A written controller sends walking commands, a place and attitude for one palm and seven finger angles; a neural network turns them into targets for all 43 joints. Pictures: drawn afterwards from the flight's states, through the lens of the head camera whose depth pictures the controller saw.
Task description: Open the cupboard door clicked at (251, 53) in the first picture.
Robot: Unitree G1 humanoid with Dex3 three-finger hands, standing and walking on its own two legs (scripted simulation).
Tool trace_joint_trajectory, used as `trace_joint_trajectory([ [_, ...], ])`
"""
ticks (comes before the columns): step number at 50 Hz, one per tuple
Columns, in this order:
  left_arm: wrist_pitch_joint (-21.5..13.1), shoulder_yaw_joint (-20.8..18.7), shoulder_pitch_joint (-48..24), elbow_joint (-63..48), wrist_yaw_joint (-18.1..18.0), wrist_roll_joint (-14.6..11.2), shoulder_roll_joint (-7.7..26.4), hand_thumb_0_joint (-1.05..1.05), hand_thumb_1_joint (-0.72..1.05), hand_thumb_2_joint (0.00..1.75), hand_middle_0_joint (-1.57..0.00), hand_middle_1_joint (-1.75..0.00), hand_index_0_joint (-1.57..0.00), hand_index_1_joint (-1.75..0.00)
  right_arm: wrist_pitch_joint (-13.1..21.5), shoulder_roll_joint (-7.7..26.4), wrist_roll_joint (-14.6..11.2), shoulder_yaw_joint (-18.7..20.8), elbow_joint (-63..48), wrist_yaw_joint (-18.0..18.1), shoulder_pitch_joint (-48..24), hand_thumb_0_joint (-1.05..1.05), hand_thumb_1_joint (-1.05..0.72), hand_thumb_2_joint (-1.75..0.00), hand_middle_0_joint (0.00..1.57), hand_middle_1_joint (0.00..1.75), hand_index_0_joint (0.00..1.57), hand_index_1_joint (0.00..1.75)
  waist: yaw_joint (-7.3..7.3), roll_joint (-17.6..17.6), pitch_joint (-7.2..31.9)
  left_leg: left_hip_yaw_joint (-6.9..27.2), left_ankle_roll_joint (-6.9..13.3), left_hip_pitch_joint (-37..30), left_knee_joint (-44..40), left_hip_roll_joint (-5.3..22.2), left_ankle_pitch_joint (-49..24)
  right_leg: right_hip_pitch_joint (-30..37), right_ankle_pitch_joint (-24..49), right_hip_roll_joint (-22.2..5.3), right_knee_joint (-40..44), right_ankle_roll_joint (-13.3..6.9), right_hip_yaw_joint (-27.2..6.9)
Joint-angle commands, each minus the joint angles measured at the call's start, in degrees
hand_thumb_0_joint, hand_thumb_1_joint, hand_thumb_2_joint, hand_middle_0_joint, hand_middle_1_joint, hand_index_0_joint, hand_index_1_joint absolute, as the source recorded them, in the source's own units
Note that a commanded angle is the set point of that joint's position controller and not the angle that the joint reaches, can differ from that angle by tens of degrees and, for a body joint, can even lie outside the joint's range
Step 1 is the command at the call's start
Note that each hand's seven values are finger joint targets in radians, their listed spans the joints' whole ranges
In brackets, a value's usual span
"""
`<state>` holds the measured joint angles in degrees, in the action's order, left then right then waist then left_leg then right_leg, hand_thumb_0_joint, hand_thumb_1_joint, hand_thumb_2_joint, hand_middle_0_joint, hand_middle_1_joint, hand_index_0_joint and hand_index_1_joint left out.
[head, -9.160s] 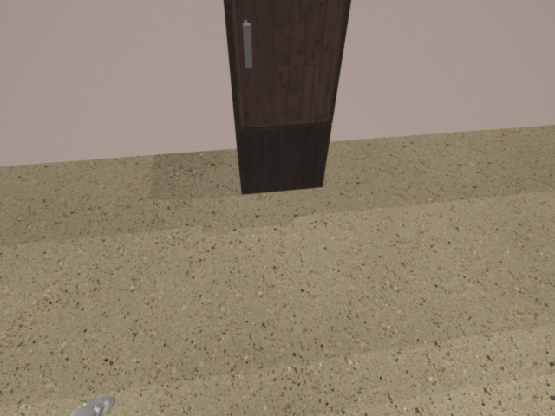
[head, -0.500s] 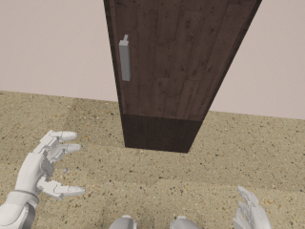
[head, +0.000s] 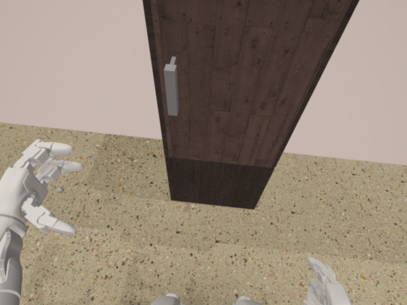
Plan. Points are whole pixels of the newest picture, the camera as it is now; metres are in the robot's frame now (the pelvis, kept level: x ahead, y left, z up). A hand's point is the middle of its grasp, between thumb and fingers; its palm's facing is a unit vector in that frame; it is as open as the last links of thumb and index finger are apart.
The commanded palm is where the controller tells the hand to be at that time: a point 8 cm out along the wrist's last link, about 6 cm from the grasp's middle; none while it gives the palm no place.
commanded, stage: raise the hand with hooked fingers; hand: left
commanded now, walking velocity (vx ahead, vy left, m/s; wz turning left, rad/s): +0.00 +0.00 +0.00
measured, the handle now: (173, 86) +0.61 +0.12 +0.06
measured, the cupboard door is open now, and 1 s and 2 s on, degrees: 0 0 0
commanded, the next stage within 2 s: move the hooked fingers beside the handle in 0.48 s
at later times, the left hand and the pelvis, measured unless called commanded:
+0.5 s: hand (66, 193) +0.28 +0.26 +0.08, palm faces -0.02 -1.00 -0.04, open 14.0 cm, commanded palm +0.26 +0.31 +0.07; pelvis -0.01 -0.01 +0.00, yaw +0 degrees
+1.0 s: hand (100, 157) +0.37 +0.23 +0.07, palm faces -0.06 -1.00 -0.02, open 14.0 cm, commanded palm +0.34 +0.29 +0.07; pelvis -0.01 -0.01 +0.00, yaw -1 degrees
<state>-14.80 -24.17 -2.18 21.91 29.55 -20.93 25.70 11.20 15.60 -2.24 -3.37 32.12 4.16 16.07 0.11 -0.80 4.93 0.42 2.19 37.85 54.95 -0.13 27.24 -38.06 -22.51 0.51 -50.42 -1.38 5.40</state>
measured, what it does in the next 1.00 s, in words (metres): stands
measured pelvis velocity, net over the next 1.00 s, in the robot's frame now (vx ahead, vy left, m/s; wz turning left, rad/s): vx -0.01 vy -0.01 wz -0.02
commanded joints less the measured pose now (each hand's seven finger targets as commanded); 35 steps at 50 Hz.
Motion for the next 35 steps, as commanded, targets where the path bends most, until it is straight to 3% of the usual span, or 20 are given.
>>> trace_joint_trajectory([
  [1,-1.31,-3.98,-9.08,-8.05,2.19,-1.25,12.64,0.0,-0.5,0.3,-0.3,-1.2,-0.3,-1.2,3.08,9.18,-0.67,4.2,-8.78,0.58,-0.96,0.0,-0.9,-0.9,0.2,0.3,0.2,0.3,-0.08,-4.6,14.93,2.48,-1.49,-7.02,-10.41,-0.1,-19.53,9.66,12.18,1.13,6.36,-0.79,-2.61],
  [4,-2.2,-5.15,-8.26,-9.44,2.47,-1.96,13.48,0.0,-0.5,0.3,-0.3,-1.2,-0.3,-1.2,3.07,9.26,-0.37,4.37,-9.18,0.03,-0.7,0.0,-0.9,-0.9,0.2,0.3,0.2,0.3,-0.48,-3.18,16.22,2.35,-1.44,-7.24,-10.09,-0.14,-21.81,11.03,14.43,1.42,6.15,-0.82,-2.87],
  [7,-3.8,-7.06,-9.18,-9.55,0.99,-2.28,14.93,0.0,-0.5,0.3,-0.3,-1.2,-0.3,-1.2,2.87,9.45,0.07,4.39,-9.34,-0.31,-0.82,0.0,-0.9,-0.9,0.2,0.3,0.2,0.3,-0.64,-2.31,13.49,2.23,-1.52,-5.51,-10.12,-0.21,-19.87,10.13,12.7,1.78,5.97,-1.02,-2.88],
  [9,-4.94,-7.36,-9.83,-9.97,0.09,-1.93,14.81,0.0,-0.5,0.3,-0.3,-1.2,-0.3,-1.2,2.65,9.15,0.0,4.46,-9.12,-0.39,-0.6,0.0,-0.9,-0.9,0.2,0.3,0.2,0.3,-0.61,-4.13,14.37,2.11,-1.67,-6.21,-10.48,-0.2,-20.01,10.24,12.56,1.48,5.78,-0.97,-2.91],
  [11,-5.4,-6.57,-9.71,-9.92,-0.67,-1.28,13.97,0.0,-0.5,0.3,-0.3,-1.2,-0.3,-1.2,2.49,8.89,-0.1,4.52,-9.04,-0.39,-0.56,0.0,-0.9,-0.9,0.2,0.3,0.2,0.3,-0.36,-6.11,13.76,1.89,-1.65,-6.73,-10.7,-0.1,-18.97,8.96,11.4,1.35,6.01,-0.85,-2.94],
  [14,-5.39,-5.83,-10.25,-10.4,-0.19,-0.91,13.95,0.0,-0.5,0.3,-0.3,-1.2,-0.3,-1.2,2.3,8.91,-0.11,4.44,-9.13,-0.35,-0.48,0.0,-0.9,-0.9,0.2,0.3,0.2,0.3,-0.23,-6.6,15.14,1.84,-1.55,-7.02,-10.6,-0.1,-19.17,10.12,11.96,1.25,6.0,-0.9,-3.22],
  [15,-5.34,-5.6,-9.96,-10.43,-0.08,-0.94,13.7,0.0,-0.5,0.3,-0.3,-1.2,-0.3,-1.2,2.31,8.88,-0.16,4.51,-9.2,-0.26,-0.46,0.0,-0.9,-0.9,0.2,0.3,0.2,0.3,-0.01,-5.16,15.34,1.74,-1.28,-6.95,-10.48,-0.13,-18.91,10.43,12.1,1.22,6.38,-0.71,-3.49],
  [16,-5.39,-4.89,-10.14,-10.79,0.22,-0.79,13.4,0.0,-0.5,0.3,-0.3,-1.2,-0.3,-1.2,2.42,8.84,-0.27,4.41,-9.2,-0.21,-0.81,0.0,-0.9,-0.9,0.2,0.3,0.2,0.3,0.05,-6.57,15.07,1.65,-1.28,-6.76,-10.6,-0.16,-18.03,10.41,11.4,1.1,6.58,-0.72,-3.66],
  [22,-5.16,-6.16,-11.76,-9.05,0.98,-1.91,14.46,0.0,-0.5,0.3,-0.3,-1.2,-0.3,-1.2,2.33,9.12,-0.08,4.02,-8.94,0.2,-1.19,0.0,-0.9,-0.9,0.2,0.3,0.2,0.3,0.24,-3.99,13.05,2.02,-1.11,-5.29,-10.61,-0.23,-15.53,10.22,9.53,1.4,7.13,-0.94,-3.84],
  [26,-4.45,-5.21,-11.21,-5.9,1.31,-1.79,12.88,0.0,-0.5,0.3,-0.3,-1.2,-0.3,-1.2,2.16,8.85,-0.35,3.9,-8.96,0.45,-1.5,0.0,-0.9,-0.9,0.2,0.3,0.2,0.3,0.39,-2.58,11.81,1.61,-0.89,-3.64,-10.77,-0.36,-12.73,9.91,7.01,0.89,8.02,-0.49,-4.39],
  [29,-4.56,-3.96,-12.46,-7.09,1.81,-1.19,12.76,0.0,-0.5,0.3,-0.3,-1.2,-0.3,-1.2,2.21,8.73,-0.42,3.81,-9.25,0.43,-1.64,0.0,-0.9,-0.9,0.2,0.3,0.2,0.3,0.47,-5.07,12.1,1.61,-0.95,-4.62,-10.74,-0.33,-12.78,9.23,6.94,0.94,7.77,-0.72,-4.4],
  [31,-4.69,-1.85,-19.71,-6.72,1.18,-0.39,12.04,0.0,-0.5,0.3,-0.3,-1.2,-0.3,-1.2,2.29,8.82,-0.41,3.59,-8.51,0.79,-1.69,0.0,-0.9,-0.9,0.2,0.3,0.2,0.3,2.07,-4.6,10.94,1.98,-0.81,-4.19,-10.58,-0.18,-10.54,7.07,4.75,0.89,7.9,-0.47,-4.4],
  [32,-5.03,-2.57,-23.21,-6.42,0.98,-0.5,13.32,0.0,-0.5,0.3,-0.3,-1.2,-0.3,-1.2,2.25,9.08,-0.24,3.66,-8.04,1.11,-1.37,0.0,-0.9,-0.9,0.2,0.3,0.2,0.3,2.58,-3.21,10.63,2.14,-0.72,-3.61,-9.81,-0.07,-10.02,6.7,3.89,1.23,7.8,-0.6,-4.9],
  [34,-5.46,-3.6,-26.51,-3.41,0.5,0.09,14.96,0.0,-0.5,0.3,-0.3,-1.2,-0.3,-1.2,2.15,9.24,-0.37,3.57,-7.2,1.48,-1.0,0.0,-0.9,-0.9,0.2,0.3,0.2,0.3,2.77,-2.97,10.92,2.17,-0.73,-2.52,-9.75,-0.13,-7.56,6.35,0.94,0.81,8.33,-0.39,-5.55],
  [35,-5.79,-2.29,-28.11,-2.71,0.42,0.38,13.77,0.0,-0.5,0.3,-0.3,-1.2,-0.3,-1.2,2.26,9.07,-0.41,3.48,-6.98,1.6,-1.0,0.0,-0.9,-0.9,0.2,0.3,0.2,0.3,3.01,-3.51,11.33,2.18,-0.68,-2.89,-9.79,-0.18,-7.17,5.87,0.68,0.67,8.2,-0.35,-5.55],
])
